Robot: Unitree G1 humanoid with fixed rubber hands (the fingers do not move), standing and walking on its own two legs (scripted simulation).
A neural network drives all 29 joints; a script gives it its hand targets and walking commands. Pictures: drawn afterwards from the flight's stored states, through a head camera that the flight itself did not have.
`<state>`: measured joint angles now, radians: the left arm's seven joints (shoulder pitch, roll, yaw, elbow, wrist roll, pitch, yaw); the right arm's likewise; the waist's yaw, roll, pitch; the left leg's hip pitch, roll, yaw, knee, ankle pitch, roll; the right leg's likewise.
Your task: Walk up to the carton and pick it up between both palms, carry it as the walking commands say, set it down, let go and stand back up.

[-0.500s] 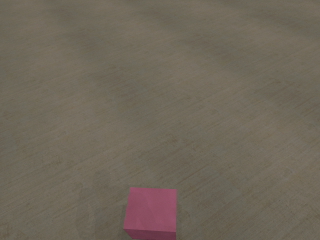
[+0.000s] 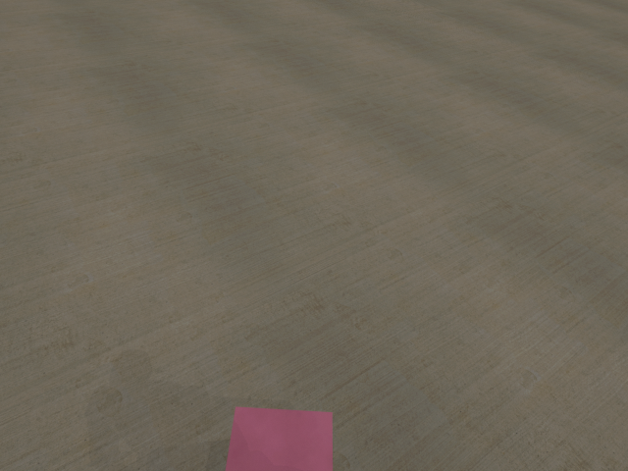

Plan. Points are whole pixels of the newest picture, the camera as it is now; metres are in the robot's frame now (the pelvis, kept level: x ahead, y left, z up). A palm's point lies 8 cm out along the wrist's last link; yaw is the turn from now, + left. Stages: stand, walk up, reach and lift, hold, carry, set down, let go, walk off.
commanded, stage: walk up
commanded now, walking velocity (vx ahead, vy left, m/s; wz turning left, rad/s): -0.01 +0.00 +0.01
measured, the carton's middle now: (280, 465) +0.30 +0.03 -0.65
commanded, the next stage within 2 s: none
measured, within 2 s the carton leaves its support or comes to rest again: neither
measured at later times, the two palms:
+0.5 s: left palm out of the picture -0.01 +0.33 -0.13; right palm out of the picture +0.04 -0.23 -0.14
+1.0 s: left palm out of the picture -0.11 +0.34 -0.14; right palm out of the picture -0.06 -0.17 -0.13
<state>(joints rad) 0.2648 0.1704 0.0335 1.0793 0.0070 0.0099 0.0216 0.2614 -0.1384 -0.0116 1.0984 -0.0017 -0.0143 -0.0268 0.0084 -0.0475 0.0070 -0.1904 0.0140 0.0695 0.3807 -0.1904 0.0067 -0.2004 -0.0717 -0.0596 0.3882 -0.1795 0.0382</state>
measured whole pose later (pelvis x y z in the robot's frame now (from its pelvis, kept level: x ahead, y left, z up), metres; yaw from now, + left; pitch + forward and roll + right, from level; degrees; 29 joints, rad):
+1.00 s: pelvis -0.12 +0.08 +0.00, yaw +0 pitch +2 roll +0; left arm 0.30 0.23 0.05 1.04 0.01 0.04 0.02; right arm 0.22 -0.22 -0.06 0.96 0.00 0.02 -0.01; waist -0.01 0.00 0.01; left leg -0.29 0.04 0.03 0.41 -0.15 -0.02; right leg -0.05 0.02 -0.01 0.31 -0.29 -0.02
